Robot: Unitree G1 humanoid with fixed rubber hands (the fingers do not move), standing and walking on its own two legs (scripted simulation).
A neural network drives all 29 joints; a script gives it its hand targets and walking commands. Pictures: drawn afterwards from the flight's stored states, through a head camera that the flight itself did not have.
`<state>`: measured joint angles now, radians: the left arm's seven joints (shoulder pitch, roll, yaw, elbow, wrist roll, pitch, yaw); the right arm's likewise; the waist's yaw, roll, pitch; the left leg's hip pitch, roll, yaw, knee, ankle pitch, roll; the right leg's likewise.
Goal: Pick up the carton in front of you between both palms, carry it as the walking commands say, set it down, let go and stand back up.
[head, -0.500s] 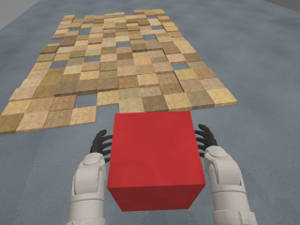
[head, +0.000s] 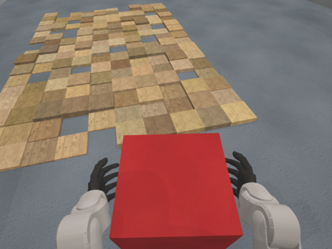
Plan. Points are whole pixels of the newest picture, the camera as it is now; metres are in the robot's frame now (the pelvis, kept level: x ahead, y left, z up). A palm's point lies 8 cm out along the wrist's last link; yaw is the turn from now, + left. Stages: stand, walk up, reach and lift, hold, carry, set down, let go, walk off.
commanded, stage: carry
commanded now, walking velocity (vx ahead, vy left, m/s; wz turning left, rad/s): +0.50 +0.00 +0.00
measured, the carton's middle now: (172, 199) +0.24 -0.01 +0.01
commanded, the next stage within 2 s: none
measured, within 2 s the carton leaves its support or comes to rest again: neither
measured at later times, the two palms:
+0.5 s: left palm (117, 101) +0.52 +0.13 +0.10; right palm (213, 92) +0.54 -0.17 +0.09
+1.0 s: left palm (116, 38) +0.92 +0.16 +0.13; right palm (187, 32) +0.91 -0.15 +0.14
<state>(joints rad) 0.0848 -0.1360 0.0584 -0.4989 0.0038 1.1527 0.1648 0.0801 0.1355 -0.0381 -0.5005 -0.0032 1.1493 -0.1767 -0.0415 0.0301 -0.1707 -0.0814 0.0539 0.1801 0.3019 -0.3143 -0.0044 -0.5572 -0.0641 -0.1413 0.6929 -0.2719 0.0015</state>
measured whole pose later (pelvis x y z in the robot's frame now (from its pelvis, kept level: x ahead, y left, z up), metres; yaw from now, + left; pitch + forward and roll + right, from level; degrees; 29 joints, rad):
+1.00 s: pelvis +0.63 +0.01 +0.00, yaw +0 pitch +4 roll -1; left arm -0.22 -0.11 0.13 -0.45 0.00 1.16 0.23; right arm -0.22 0.13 -0.13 -0.43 0.02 1.14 -0.21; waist -0.03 -0.01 -0.10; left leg -0.04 0.02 0.22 0.28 -0.31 0.03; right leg -0.64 -0.11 -0.12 0.71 -0.07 -0.03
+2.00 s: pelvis +1.35 -0.04 +0.03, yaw -1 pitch +5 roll +1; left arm -0.52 -0.11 0.30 -0.26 0.05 1.11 0.21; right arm -0.57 0.14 -0.23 -0.21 0.01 1.12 -0.24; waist -0.07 -0.02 -0.07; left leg -0.15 -0.02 0.10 0.57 -0.49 0.02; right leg -0.48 -0.01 -0.08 0.40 0.08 -0.04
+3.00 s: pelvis +1.99 -0.09 +0.05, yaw +0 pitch +5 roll +1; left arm -0.47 -0.13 0.23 -0.17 -0.02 1.10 0.22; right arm -0.50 0.10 -0.28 -0.15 -0.01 1.09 -0.24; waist 0.06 0.01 -0.08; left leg -0.52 0.03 0.03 1.10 -0.39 0.05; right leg -0.36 0.00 -0.11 0.51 -0.23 -0.06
